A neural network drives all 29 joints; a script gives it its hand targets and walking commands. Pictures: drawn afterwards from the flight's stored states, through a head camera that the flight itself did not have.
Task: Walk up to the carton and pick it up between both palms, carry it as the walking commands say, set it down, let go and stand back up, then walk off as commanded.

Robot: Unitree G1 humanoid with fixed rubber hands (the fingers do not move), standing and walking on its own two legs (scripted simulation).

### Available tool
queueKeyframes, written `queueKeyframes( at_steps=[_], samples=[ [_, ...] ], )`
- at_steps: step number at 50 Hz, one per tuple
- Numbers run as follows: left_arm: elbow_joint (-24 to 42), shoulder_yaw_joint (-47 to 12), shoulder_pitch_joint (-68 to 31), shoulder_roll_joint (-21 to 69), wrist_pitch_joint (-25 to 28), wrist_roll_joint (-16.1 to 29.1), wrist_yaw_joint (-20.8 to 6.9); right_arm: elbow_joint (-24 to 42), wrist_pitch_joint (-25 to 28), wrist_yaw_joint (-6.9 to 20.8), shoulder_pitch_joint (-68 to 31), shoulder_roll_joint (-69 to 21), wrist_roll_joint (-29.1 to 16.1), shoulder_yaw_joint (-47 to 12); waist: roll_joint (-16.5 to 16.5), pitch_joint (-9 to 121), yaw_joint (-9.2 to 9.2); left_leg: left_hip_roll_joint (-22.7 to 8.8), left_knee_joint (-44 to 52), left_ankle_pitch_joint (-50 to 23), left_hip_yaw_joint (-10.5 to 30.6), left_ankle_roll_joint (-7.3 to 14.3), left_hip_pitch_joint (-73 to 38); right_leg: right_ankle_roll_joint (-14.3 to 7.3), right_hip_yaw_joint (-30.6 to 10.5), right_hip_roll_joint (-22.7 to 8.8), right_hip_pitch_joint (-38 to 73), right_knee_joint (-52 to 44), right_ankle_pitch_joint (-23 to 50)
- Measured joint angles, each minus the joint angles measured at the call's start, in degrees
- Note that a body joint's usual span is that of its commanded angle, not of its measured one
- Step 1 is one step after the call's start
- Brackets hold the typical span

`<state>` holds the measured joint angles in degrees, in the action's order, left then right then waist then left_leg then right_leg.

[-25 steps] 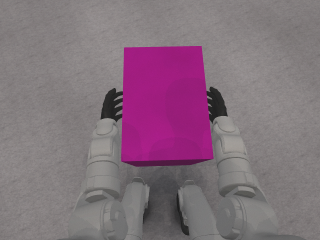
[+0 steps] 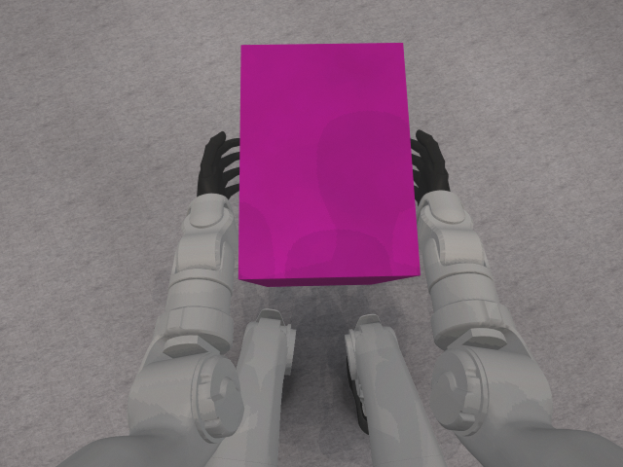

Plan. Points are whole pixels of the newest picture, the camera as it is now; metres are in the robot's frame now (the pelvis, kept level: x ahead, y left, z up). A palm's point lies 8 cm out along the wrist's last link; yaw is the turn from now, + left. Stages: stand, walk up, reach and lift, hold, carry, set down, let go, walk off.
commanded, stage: set down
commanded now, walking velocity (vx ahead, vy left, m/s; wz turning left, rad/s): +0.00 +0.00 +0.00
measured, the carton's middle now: (320, 191) +0.45 +0.01 -0.14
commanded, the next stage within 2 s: none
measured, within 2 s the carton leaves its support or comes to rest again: neither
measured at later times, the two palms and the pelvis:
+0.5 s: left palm (232, 197) +0.45 +0.14 -0.16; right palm (415, 195) +0.45 -0.14 -0.16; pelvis -0.03 +0.00 -0.07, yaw +0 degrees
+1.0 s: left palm (242, 198) +0.47 +0.14 -0.25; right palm (400, 196) +0.48 -0.14 -0.25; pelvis -0.03 +0.00 -0.13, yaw +0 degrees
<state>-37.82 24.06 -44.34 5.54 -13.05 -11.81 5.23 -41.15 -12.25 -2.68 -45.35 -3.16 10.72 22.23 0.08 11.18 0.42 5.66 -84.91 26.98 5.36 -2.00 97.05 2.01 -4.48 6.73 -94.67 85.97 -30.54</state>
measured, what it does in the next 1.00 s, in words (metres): lowers itself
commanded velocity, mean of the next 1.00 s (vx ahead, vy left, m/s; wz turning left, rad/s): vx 0.00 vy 0.00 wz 0.00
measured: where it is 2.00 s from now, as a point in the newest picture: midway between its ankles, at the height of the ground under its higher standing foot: (317, 398)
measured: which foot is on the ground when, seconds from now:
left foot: down 0.00-1.00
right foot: down 0.00-1.00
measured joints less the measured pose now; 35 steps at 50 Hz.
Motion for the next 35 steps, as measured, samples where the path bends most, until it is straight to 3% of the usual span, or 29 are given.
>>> queueKeyframes(
  at_steps=[35],
  samples=[
    [-4.67, 3.11, -16.54, -3.91, -1.45, 0.78, 1.62, -4.85, -2.31, -0.52, -16.99, 5.26, -0.58, 1.75, 0.63, -7.02, 0.15, 2.64, -17.55, 1.25, 0.36, -1.89, 20.38, 1.54, 0.25, 2.18, -20.50, 18.06, -1.72]
  ],
)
